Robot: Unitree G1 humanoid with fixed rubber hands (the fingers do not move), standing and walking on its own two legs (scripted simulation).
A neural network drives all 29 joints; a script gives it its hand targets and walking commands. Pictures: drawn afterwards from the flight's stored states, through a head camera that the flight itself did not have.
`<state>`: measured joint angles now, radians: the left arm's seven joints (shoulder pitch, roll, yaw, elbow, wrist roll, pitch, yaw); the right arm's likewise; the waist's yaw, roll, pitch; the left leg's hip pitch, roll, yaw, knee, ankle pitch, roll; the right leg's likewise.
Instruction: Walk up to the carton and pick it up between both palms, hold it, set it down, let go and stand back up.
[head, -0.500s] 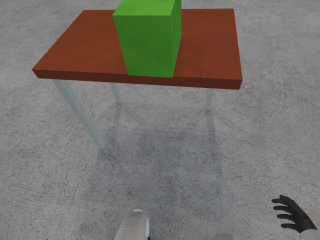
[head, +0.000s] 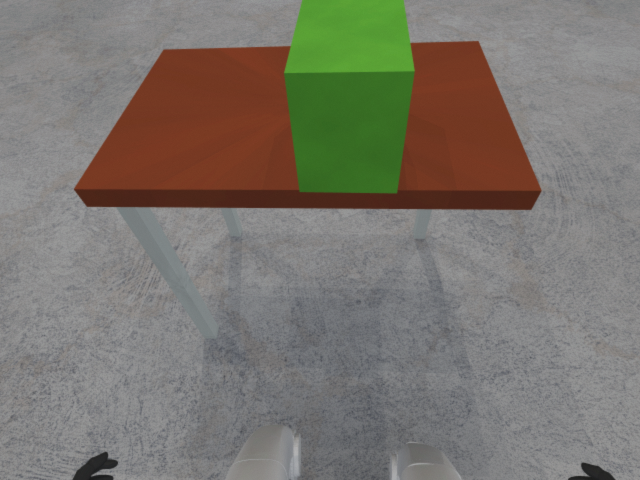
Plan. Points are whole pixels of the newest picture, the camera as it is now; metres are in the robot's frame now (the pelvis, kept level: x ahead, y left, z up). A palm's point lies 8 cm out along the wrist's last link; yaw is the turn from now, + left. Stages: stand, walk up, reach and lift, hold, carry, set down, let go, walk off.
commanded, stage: walk up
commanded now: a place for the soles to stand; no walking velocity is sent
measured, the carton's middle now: (350, 93) +0.68 -0.05 +0.10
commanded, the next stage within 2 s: none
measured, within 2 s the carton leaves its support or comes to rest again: neither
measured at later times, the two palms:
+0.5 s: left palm (11, 446) +0.19 +0.43 -0.08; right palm (495, 423) +0.19 -0.20 -0.05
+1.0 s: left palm (74, 397) +0.25 +0.36 -0.07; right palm out of the picture +0.09 -0.24 -0.07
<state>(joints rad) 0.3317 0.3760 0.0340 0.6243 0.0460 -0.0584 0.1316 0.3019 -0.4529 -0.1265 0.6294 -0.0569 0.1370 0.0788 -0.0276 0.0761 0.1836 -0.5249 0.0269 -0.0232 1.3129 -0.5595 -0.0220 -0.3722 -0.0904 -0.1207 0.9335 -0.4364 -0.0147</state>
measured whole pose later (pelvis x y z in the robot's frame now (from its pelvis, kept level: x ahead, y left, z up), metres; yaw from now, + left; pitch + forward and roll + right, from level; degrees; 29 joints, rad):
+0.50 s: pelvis +0.08 +0.12 +0.02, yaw -6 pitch -5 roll -1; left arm 0.25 0.42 0.05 0.77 0.00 0.04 0.00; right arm 0.17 -0.41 -0.01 0.73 0.01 -0.02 -0.01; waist 0.03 -0.03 0.15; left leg -0.32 0.11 0.04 0.83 -0.42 -0.05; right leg -0.34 0.01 0.13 0.95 -0.52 0.01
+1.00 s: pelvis +0.08 +0.08 +0.03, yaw -8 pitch -5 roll +0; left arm 0.08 0.39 0.04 0.89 0.01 0.05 -0.03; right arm 0.22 -0.39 -0.01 0.89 0.02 0.02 -0.02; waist -0.03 -0.02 0.18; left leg -0.24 0.08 -0.06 0.69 -0.37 -0.06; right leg -0.28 0.01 0.02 0.71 -0.33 0.00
